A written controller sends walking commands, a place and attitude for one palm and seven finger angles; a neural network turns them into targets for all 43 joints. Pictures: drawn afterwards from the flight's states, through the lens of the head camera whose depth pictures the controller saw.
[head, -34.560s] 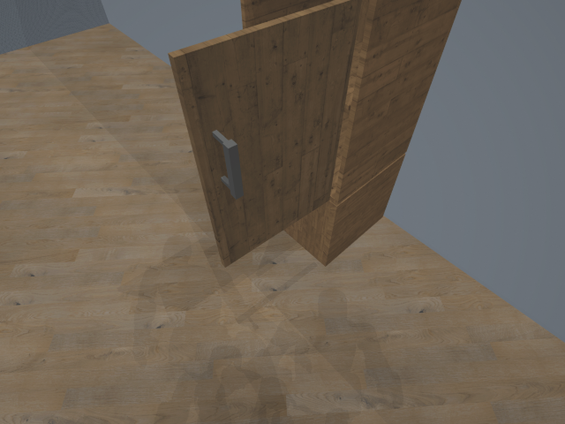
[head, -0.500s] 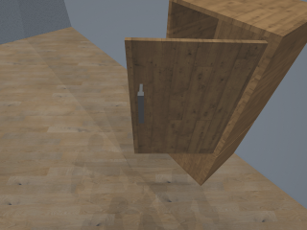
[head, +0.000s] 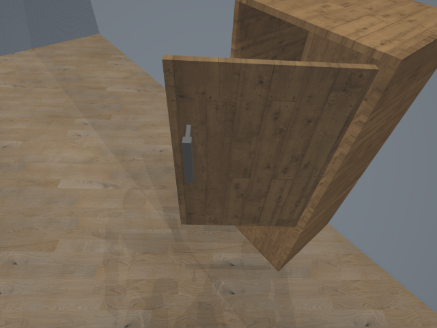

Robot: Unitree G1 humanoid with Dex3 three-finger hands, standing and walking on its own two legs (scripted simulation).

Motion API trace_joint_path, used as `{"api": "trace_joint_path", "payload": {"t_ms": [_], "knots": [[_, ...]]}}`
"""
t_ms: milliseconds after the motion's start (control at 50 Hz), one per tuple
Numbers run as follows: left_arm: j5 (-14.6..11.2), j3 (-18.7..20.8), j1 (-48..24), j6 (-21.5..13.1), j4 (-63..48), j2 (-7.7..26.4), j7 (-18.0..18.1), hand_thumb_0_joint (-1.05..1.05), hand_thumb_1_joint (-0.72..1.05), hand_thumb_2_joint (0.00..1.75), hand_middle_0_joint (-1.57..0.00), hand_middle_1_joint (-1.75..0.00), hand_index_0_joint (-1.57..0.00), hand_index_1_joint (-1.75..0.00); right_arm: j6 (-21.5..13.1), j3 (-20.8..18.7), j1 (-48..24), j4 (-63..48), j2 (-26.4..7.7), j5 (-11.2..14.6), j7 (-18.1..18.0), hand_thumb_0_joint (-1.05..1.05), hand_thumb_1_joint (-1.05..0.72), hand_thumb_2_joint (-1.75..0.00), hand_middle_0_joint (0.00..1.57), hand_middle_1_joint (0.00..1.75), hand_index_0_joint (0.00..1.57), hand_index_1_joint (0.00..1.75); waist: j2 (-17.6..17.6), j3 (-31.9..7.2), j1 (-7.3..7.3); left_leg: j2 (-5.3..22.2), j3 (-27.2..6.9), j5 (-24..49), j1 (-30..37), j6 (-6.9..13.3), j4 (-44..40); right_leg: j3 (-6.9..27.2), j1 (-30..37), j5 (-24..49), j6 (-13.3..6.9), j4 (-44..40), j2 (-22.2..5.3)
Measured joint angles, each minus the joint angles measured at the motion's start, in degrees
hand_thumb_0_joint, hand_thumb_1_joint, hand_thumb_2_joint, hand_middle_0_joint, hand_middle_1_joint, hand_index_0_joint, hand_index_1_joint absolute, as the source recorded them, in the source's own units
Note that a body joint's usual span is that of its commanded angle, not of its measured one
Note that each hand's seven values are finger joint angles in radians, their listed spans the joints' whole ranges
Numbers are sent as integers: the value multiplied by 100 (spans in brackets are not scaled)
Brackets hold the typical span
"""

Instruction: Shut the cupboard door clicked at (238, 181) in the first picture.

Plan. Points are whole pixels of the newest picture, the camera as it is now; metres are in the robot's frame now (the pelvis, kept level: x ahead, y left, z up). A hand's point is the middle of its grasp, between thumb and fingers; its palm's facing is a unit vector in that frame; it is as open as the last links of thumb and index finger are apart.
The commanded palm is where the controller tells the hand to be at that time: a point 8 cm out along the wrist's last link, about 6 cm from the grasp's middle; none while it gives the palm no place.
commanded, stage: shuffle to correct the standing spot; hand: left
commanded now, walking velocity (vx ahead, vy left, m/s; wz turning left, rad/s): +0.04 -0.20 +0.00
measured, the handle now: (188, 154) +0.47 +0.10 +0.03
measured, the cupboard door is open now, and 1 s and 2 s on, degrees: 50 50 50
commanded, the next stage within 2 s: come to a stop and stand still in 0.56 s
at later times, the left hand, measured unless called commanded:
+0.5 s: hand out of the picture +0.04 +0.14 -0.18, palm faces +0.05 -0.99 -0.12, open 7.4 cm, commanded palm none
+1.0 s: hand out of the picture +0.06 +0.06 -0.19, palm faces +0.06 -0.99 -0.15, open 7.3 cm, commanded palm none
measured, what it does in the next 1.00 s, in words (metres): steps to the right: right foot, then left foot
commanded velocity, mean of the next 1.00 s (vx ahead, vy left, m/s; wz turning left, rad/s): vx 0.02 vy -0.07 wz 0.00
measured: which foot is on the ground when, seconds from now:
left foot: down 0.00-0.66, up 0.68-0.86, down 0.88-1.00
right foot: down 0.00-0.28, up 0.30-0.64, down 0.66-1.00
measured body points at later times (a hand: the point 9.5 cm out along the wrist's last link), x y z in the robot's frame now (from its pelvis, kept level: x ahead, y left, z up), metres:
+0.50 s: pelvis +0.01 -0.04 +0.00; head +0.02 +0.00 +0.45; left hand +0.04 +0.19 -0.17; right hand +0.02 -0.27 -0.14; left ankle +0.01 +0.06 -0.74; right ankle +0.01 -0.21 -0.67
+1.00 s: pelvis +0.02 -0.11 +0.00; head +0.04 -0.08 +0.45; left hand +0.05 +0.11 -0.17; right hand +0.04 -0.34 -0.15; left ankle +0.03 -0.03 -0.74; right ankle +0.03 -0.26 -0.74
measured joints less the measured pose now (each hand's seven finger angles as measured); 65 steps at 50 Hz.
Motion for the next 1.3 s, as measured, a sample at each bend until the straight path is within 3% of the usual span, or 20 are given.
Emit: {"api": "trace_joint_path", "payload": {"t_ms": [80, 160, 200, 260, 280, 340, 400, 440, 560, 640, 680, 720, 780, 860, 900, 960, 1060, 1300], "knots": [[20, 112, 269, 11, -94, -143, -6, 0, 90, 90, -20, -30, -20, -30, 23, -97, 146, -24, 21, 11, -94, 0, -90, -90, 21, 30, 21, 30, 135, 50, 14, 214, -56, -275, -289, -31, 532, -120, -88, -122, -148, 137, 201], [53, 205, 354, 22, -180, -231, 51, 0, 90, 90, -20, -30, -20, -30, 96, -170, 196, -36, -10, 38, -173, 0, -90, -90, 21, 30, 20, 30, 152, 119, 37, 319, 222, -1155, -939, 79, 2040, -354, -38, -144, -295, 66, 296], [73, 228, 359, 42, -215, -262, 82, 0, 90, 90, -20, -30, -20, -30, 94, -193, 170, -69, -23, 50, -192, 0, -91, -90, 21, 30, 20, 30, 111, 140, 67, 313, 418, -1285, -1074, 75, 2241, -417, -8, -130, -311, 19, 311], [63, 240, 370, 85, -251, -270, 83, 0, 90, 90, -20, -30, -20, -30, 3, -195, 128, -183, -17, 47, -211, 0, -91, -90, 20, 30, 20, 30, 10, 111, 71, 282, 712, -616, -829, 75, 1285, -436, -84, -228, -275, 198, 319], [44, 242, 384, 101, -274, -278, 69, 0, 90, 90, -20, -30, -20, -30, -62, -193, 133, -236, -27, 25, -216, 0, -91, -90, 20, 30, 20, 30, 18, 76, 53, 308, 712, -260, -729, 167, 892, -435, -199, -323, -246, 412, 349], [77, 290, 232, 200, -271, -189, 26, 0, 90, 90, -20, -30, -20, -30, -143, -162, 49, -329, 82, -51, -218, 0, -91, -90, 20, 30, 20, 30, -238, 93, 45, 250, 923, -299, -686, 334, 935, -107, -816, -1035, -43, 1969, 227], [94, 368, -39, 226, -343, -68, -18, 0, 90, 90, -20, -30, -19, -30, -204, -104, 52, -392, 170, -60, -221, 0, -91, -90, 20, 30, 20, 30, -299, 102, 10, 288, 974, -160, -540, 287, 605, 139, -1371, -826, 142, 3170, 89], [71, 409, -220, 233, -445, -2, -39, 0, 91, 90, -20, -30, -19, -30, -203, -101, 64, -400, 192, -62, -207, 0, -91, -90, 20, 30, 20, 30, -240, 101, -8, 369, 951, -13, -457, 232, 383, 230, -1537, -644, 242, 3360, -43], [36, 468, -693, 238, -731, 148, -100, 0, 91, 90, -20, -30, -19, -30, -106, -246, 110, -430, 88, -106, -102, 0, -91, -90, 21, 30, 21, 30, 56, 111, -154, 701, 839, 190, -397, -2, 112, 99, -1223, -498, 398, 1888, -446], [25, 476, -903, 140, -883, 235, -151, 0, 91, 90, -20, -30, -19, -30, -26, -371, 203, -453, -76, -113, -48, 0, -90, -90, 21, 30, 21, 30, 233, 124, -284, 917, 709, 83, -601, -236, 422, -131, -637, -202, 340, 553, -395], [49, 472, -938, 26, -963, 292, -126, 0, 91, 90, -20, -30, -19, -30, 47, -417, 303, -472, -167, -85, -39, 0, -90, -90, 21, 30, 21, 30, 185, 79, -267, 895, 610, -493, -940, -235, 1095, -142, -454, 240, 260, 86, -412], [68, 424, -1015, -6, -965, 151, -53, 0, 91, 90, -20, -30, -19, -30, 187, -449, 271, -472, -354, -65, -67, 0, -90, -90, 21, 30, 21, 30, 389, 178, -255, 796, 286, -1181, -1383, -120, 2186, -264, -531, 132, 283, 378, -315], [61, 340, -891, -73, -884, -16, 46, 0, 91, 90, -20, -30, -19, -30, 236, -437, 235, -504, -488, -59, -31, 0, -91, -90, 20, 30, 20, 30, 401, 162, -200, 536, 306, -1134, -1658, -49, 2951, -280, -441, 16, 260, 325, -253], [30, 250, -685, -109, -676, -91, 118, 0, 92, 90, -20, -30, -20, -30, 79, -318, 207, -587, -440, -12, 25, 0, -91, -90, 20, 30, 20, 30, 239, 117, -131, 269, 554, -536, -1108, -87, 1527, -221, -342, 11, 235, 263, -198], [-16, 230, -631, -79, -576, -55, 112, 0, 93, 90, -20, -30, -20, -30, 9, -252, 189, -578, -355, 0, 24, 0, -91, -90, 20, 30, 20, 30, 181, 117, -109, 196, 542, -197, -818, 114, 873, -234, -344, -76, 257, 369, -170], [-38, 212, -623, -12, -423, 19, 116, 0, 93, 90, -20, -30, -20, -30, -16, -116, 121, -495, -127, 8, 39, 0, -91, -90, 20, 30, 20, 30, -29, 157, -4, 85, 588, -47, -634, 319, 611, -199, -164, 9, 307, 135, -256], [-36, 124, -488, -84, -232, -24, 139, 0, 92, 90, -20, -30, -20, -30, -6, -55, -41, -333, -49, 28, 10, 1, -94, -90, 20, 30, 20, 30, -49, 155, 129, -60, 601, 199, -371, 338, 90, -204, 44, 153, 327, -236, -370], [-12, -2, -148, -153, 239, -149, 164, 0, 91, 90, -20, -30, -19, -30, -104, -14, -276, -168, -115, 75, 13, 1, -94, -90, 20, 30, 20, 30, -54, 95, 116, -155, 700, 345, -6, 366, -401, -113, 294, 242, 380, -551, -436]]}}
